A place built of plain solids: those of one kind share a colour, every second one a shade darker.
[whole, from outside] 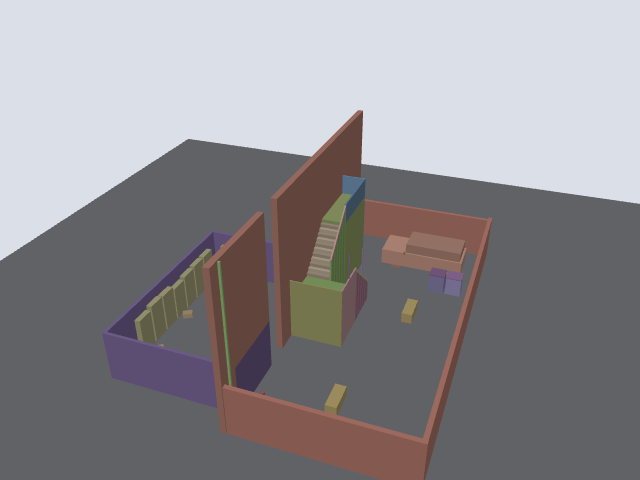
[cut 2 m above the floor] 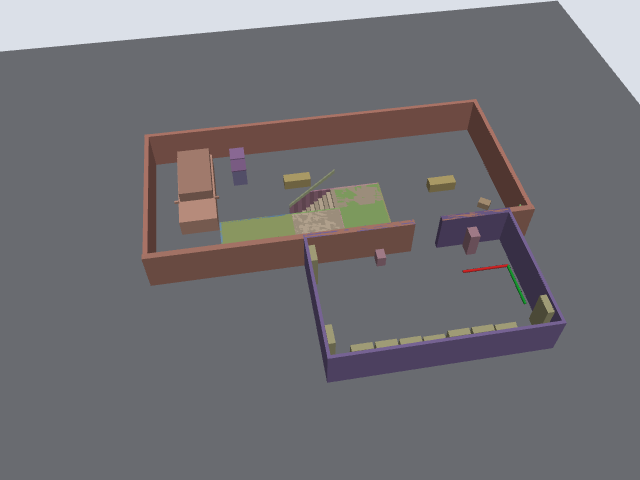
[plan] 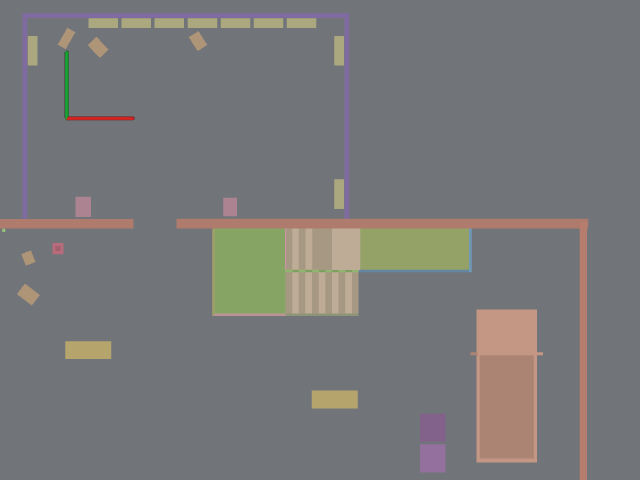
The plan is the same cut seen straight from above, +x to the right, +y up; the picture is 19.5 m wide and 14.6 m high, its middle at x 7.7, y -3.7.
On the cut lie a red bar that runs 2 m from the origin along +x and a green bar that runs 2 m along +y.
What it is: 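The rear of a town building of two storeys with an external escape stair; a paved yard 17.9 x 8.0 m; from a top landing at the upper floor's door, 4.42 m over the yard, a stair of 24 risers of 0.184 m and treads of 0.202 m, 1.25 m clear, a half turn; two flights side by side, the upper one at the facade, between them the upper flight's cheek wall with its guard, with a half landing, down to the yard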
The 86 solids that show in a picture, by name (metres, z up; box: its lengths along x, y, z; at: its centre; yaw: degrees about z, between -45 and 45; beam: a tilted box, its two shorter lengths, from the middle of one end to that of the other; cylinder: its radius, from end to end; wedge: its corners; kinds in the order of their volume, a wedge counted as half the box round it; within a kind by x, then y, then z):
{
 "stair_step_1": {"box": [2.4, 1.27, 2.07], "at": [5.65, -5.31, 0.99]},
 "stair_step_2": {"box": [2.6, 1.27, 1.89], "at": [5.75, -5.31, 0.9]},
 "stair_step_3": {"box": [2.81, 1.27, 1.71], "at": [5.85, -5.31, 0.8]},
 "stair_step_4": {"box": [3.01, 1.27, 1.52], "at": [5.96, -5.31, 0.71]},
 "stair_step_5": {"box": [3.21, 1.27, 1.34], "at": [6.06, -5.31, 0.62]},
 "stair_step_6": {"box": [3.41, 1.27, 1.15], "at": [6.16, -5.31, 0.53]},
 "stair_step_7": {"box": [3.61, 1.27, 0.97], "at": [6.26, -5.31, 0.43]},
 "stair_step_8": {"box": [3.82, 1.27, 0.79], "at": [6.36, -5.31, 0.34]},
 "stair_step_9": {"box": [4.02, 1.27, 0.6], "at": [6.46, -5.31, 0.25]},
 "stair_step_10": {"box": [4.22, 1.27, 0.42], "at": [6.56, -5.31, 0.16]},
 "stair_step_11": {"box": [4.42, 1.27, 0.23], "at": [6.66, -5.31, 0.07]},
 "stair_step_12": {"box": [2.27, 1.27, 2.44], "at": [7.79, -3.98, 1.17]},
 "stair_step_13": {"box": [2.07, 1.27, 2.63], "at": [7.89, -3.98, 1.26]},
 "stair_step_14": {"box": [1.87, 1.27, 2.81], "at": [7.99, -3.98, 1.35]},
 "stair_step_15": {"box": [1.67, 1.27, 2.99], "at": [8.09, -3.98, 1.45]},
 "stair_step_16": {"box": [1.46, 1.27, 3.18], "at": [8.19, -3.98, 1.54]},
 "stair_step_17": {"box": [1.26, 1.27, 3.36], "at": [8.29, -3.98, 1.63]},
 "stair_step_18": {"box": [1.06, 1.27, 3.55], "at": [8.39, -3.98, 1.72]},
 "stair_step_19": {"box": [0.86, 1.27, 3.73], "at": [8.49, -3.98, 1.81]},
 "stair_step_20": {"box": [0.66, 1.27, 3.91], "at": [8.6, -3.98, 1.91]},
 "stair_step_21": {"box": [0.45, 1.27, 4.1], "at": [8.7, -3.98, 2.0]},
 "stair_step_22": {"box": [0.25, 1.27, 4.28], "at": [8.8, -3.98, 2.09]},
 "facade_1": {"box": [4.55, 0.3, 8.21], "at": [-0.24, -3.21, 4.05]},
 "facade_2": {"box": [12.53, 0.3, 8.21], "at": [9.6, -3.21, 4.05]},
 "paving_1": {"box": [3.44, 1.34, 4.47], "at": [10.59, -4.01, 2.18]},
 "boundary_1": {"box": [0.22, 8.42, 2.59], "at": [-2.37, -7.37, 1.25]},
 "boundary_2": {"box": [18.32, 0.22, 2.6], "at": [6.67, -11.46, 1.25]},
 "boundary_3": {"box": [0.22, 8.42, 2.49], "at": [15.71, -7.37, 1.2]},
 "wall_1": {"box": [0.15, 6.41, 2.66], "at": [-1.27, 0.0, 1.28]},
 "wall_2": {"box": [3.38, 0.3, 2.66], "at": [0.34, -3.21, 1.28]},
 "wall_3": {"box": [9.94, 0.15, 2.66], "at": [3.62, 3.13, 1.28]},
 "wall_4": {"box": [5.26, 0.3, 2.66], "at": [5.96, -3.21, 1.28]},
 "wall_5": {"box": [0.15, 6.41, 2.66], "at": [8.52, 0.0, 1.28]},
 "stair_landing_1": {"box": [2.2, 2.6, 2.26], "at": [5.55, -4.64, 1.08]},
 "car_1": {"box": [1.64, 3.15, 0.55], "at": [13.38, -8.78, 1.36]},
 "car_2": {"box": [1.84, 4.66, 0.91], "at": [13.38, -8.14, 0.63]},
 "shelf_1": {"box": [0.3, 0.9, 1.87], "at": [-1.04, 2.06, 0.89]},
 "shelf_2": {"box": [0.9, 0.3, 1.97], "at": [1.11, 2.9, 0.94]},
 "shelf_3": {"box": [0.9, 0.3, 2.13], "at": [2.11, 2.9, 1.01]},
 "shelf_4": {"box": [0.9, 0.3, 2.08], "at": [3.12, 2.9, 0.99]},
 "shelf_5": {"box": [0.9, 0.3, 1.86], "at": [4.12, 2.9, 0.88]},
 "shelf_6": {"box": [0.9, 0.3, 1.97], "at": [5.13, 2.9, 0.94]},
 "shelf_7": {"box": [0.9, 0.3, 2.03], "at": [6.13, 2.9, 0.96]},
 "shelf_8": {"box": [0.9, 0.3, 2.05], "at": [7.14, 2.9, 0.97]},
 "shelf_9": {"box": [0.3, 0.9, 1.88], "at": [8.28, -2.31, 0.89]},
 "shelf_10": {"box": [0.3, 0.9, 1.97], "at": [8.28, 2.06, 0.94]},
 "rim_guard_1": {"box": [3.44, 0.08, 5.56], "at": [10.59, -4.64, 2.73]},
 "rim_guard_2": {"box": [0.08, 1.33, 5.56], "at": [12.27, -4.02, 2.73]},
 "refuse_bin_1": {"box": [0.74, 0.82, 1.07], "at": [11.13, -10.34, 0.48]},
 "refuse_bin_2": {"box": [0.74, 0.82, 1.07], "at": [11.13, -9.41, 0.48]},
 "planter_box_1": {"box": [1.4, 0.55, 0.6], "at": [0.65, -7.05, 0.25]},
 "planter_box_2": {"box": [1.4, 0.55, 0.6], "at": [8.15, -8.55, 0.25]},
 "guard_landing_end_1": {"box": [0.08, 2.66, 3.35], "at": [4.46, -4.68, 1.62]},
 "guard_upper_1": {"box": [0.22, 0.08, 3.49], "at": [6.75, -4.64, 1.7]},
 "guard_upper_2": {"box": [0.21, 0.08, 4.04], "at": [7.36, -4.64, 1.97]},
 "guard_upper_3": {"box": [0.21, 0.08, 4.23], "at": [7.57, -4.64, 2.06]},
 "guard_upper_4": {"box": [0.21, 0.08, 4.41], "at": [7.77, -4.64, 2.16]},
 "guard_upper_5": {"box": [0.21, 0.08, 4.6], "at": [7.97, -4.64, 2.25]},
 "guard_upper_6": {"box": [0.21, 0.08, 4.78], "at": [8.17, -4.64, 2.34]},
 "guard_upper_7": {"box": [0.21, 0.08, 4.96], "at": [8.37, -4.64, 2.43]},
 "guard_upper_8": {"box": [0.21, 0.08, 5.15], "at": [8.57, -4.64, 2.52]},
 "guard_upper_9": {"box": [0.21, 0.08, 5.33], "at": [8.78, -4.64, 2.62]},
 "guard_landing_1": {"box": [2.15, 0.08, 3.35], "at": [5.58, -5.97, 1.62]},
 "filing_cabinet_1": {"box": [0.47, 0.62, 1.37], "at": [0.5, -2.69, 0.64]},
 "filing_cabinet_2": {"box": [0.42, 0.56, 0.65], "at": [4.97, -2.69, 0.27]},
 "guard_lower_1": {"box": [0.21, 0.08, 3.12], "at": [6.75, -5.97, 1.51]},
 "guard_lower_2": {"box": [0.21, 0.08, 2.94], "at": [6.95, -5.97, 1.42]},
 "guard_lower_3": {"box": [0.21, 0.08, 2.76], "at": [7.15, -5.97, 1.33]},
 "guard_lower_4": {"box": [0.21, 0.08, 2.39], "at": [7.55, -5.97, 1.14]},
 "guard_lower_5": {"box": [0.21, 0.08, 2.2], "at": [7.76, -5.97, 1.05]},
 "guard_lower_6": {"box": [0.21, 0.08, 2.02], "at": [7.96, -5.97, 0.96]},
 "guard_lower_7": {"box": [0.21, 0.08, 1.84], "at": [8.16, -5.97, 0.87]},
 "guard_lower_8": {"box": [0.21, 0.08, 1.65], "at": [8.36, -5.97, 0.78]},
 "guard_lower_9": {"box": [0.21, 0.08, 1.47], "at": [8.56, -5.97, 0.68]},
 "box_cardboard_1": {"box": [0.58, 0.41, 0.41], "at": [-1.17, -5.36, 0.15], "yaw": -37.4},
 "box_cardboard_2": {"box": [0.31, 0.38, 0.35], "at": [-1.17, -4.25, 0.13], "yaw": 21.6},
 "box_cardboard_3": {"box": [0.28, 0.59, 0.38], "at": [-0.01, 2.43, 0.14], "yaw": -29.6},
 "box_cardboard_4": {"box": [0.37, 0.54, 0.36], "at": [0.95, 2.16, 0.13], "yaw": 42.9},
 "box_cardboard_5": {"box": [0.35, 0.51, 0.31], "at": [3.99, 2.35, 0.1], "yaw": 32.6},
 "guard_lower_top_1": {"wedge": [[6.65, -6.01, 3.07], [6.65, -6.01, 3.26], [6.65, -5.93, 3.07], [6.65, -5.93, 3.26], [8.87, -6.01, 1.05], [8.87, -6.01, 1.23], [8.87, -5.93, 1.05], [8.87, -5.93, 1.23]]},
 "guard_upper_top_1": {"wedge": [[6.65, -4.68, 3.26], [6.65, -4.68, 3.44], [6.65, -4.61, 3.26], [6.65, -4.61, 3.44], [8.87, -4.68, 5.28], [8.87, -4.68, 5.47], [8.87, -4.61, 5.28], [8.87, -4.61, 5.47]]},
 "stair_landing_lap_1": {"box": [0.04, 1.27, 2.16], "at": [6.65, -3.98, 1.03]},
 "refuse_lid_1": {"box": [0.78, 0.86, 0.06], "at": [11.13, -10.34, 1.05]},
 "refuse_lid_2": {"box": [0.78, 0.86, 0.06], "at": [11.13, -9.41, 1.05]},
 "downpipe_1": {"box": [0.09, 0.1, 8.16], "at": [-1.92, -3.41, 4.03]},
 "traffic_cone_1": {"box": [0.34, 0.34, 0.08], "at": [-0.27, -3.96, -0.01]}
}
